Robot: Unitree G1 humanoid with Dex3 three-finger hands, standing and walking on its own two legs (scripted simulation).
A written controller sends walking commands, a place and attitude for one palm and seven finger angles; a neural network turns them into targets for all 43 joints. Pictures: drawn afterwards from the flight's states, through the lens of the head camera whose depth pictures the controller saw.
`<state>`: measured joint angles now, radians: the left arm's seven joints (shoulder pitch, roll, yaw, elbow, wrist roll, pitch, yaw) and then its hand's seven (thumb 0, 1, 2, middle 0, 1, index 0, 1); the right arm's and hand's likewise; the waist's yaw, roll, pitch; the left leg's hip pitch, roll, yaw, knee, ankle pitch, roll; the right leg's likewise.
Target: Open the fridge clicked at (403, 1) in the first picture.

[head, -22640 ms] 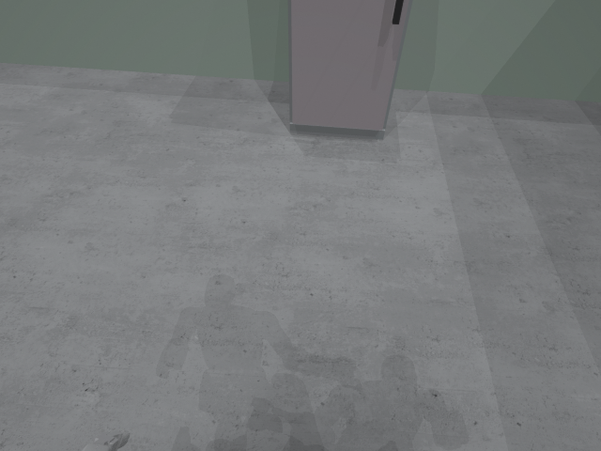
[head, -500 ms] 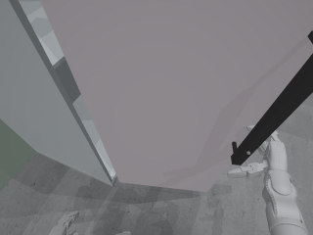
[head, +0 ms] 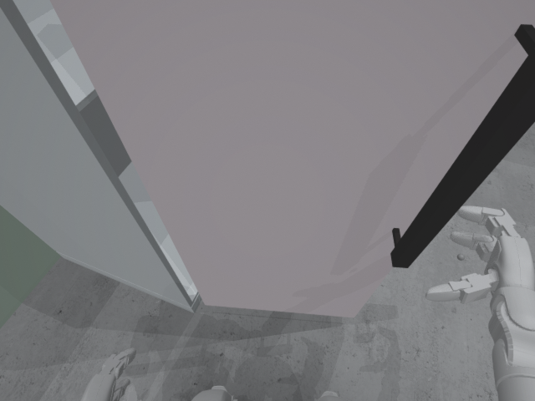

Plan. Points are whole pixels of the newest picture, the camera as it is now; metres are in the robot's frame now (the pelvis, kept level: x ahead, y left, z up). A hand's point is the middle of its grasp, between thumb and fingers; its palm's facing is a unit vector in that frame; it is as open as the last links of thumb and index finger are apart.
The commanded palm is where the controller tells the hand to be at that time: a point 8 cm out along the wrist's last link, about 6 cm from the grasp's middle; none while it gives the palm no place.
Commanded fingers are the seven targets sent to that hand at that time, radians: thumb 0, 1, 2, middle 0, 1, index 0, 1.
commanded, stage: slip the hand off the handle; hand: right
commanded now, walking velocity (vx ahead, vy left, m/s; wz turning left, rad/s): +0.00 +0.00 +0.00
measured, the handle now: (443, 182) +0.40 -0.20 +0.13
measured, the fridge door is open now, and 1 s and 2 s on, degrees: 73 73 73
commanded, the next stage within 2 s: draw the hand back to the body in 0.82 s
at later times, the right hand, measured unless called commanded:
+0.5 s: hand (477, 299) +0.28 -0.27 +0.02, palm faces +0.20 +0.96 -0.22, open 14.6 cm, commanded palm +0.24 -0.31 +0.04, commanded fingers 0.00 0.55 -0.20 0.25 1.15 0.25 1.15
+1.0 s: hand (491, 351) +0.21 -0.26 +0.03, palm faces +0.24 +0.96 -0.14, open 14.6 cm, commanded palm +0.18 -0.31 +0.05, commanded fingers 0.00 0.55 -0.20 0.25 1.15 0.25 1.15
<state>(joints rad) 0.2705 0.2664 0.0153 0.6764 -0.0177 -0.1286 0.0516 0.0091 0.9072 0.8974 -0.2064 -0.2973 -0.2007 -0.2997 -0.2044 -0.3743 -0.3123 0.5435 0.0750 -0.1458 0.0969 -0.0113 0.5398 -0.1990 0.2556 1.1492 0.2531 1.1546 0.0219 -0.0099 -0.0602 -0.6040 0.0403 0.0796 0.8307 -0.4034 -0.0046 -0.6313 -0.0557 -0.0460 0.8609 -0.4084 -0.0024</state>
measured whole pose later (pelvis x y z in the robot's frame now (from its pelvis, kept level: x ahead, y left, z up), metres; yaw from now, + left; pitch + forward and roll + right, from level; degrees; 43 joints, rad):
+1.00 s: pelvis -0.01 +0.00 -0.01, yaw -2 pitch +9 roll +2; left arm 0.21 0.27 -0.01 0.62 -0.02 -0.25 0.09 0.01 0.91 0.90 -0.21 -0.30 -0.20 -0.30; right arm 0.29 -0.31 -0.31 0.08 0.25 -0.20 0.18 -0.01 0.54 -0.20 0.26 1.15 0.25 1.15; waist -0.03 -0.02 -0.07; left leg -0.63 0.04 0.11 0.93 -0.45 0.00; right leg -0.68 -0.05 0.00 0.97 -0.45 0.00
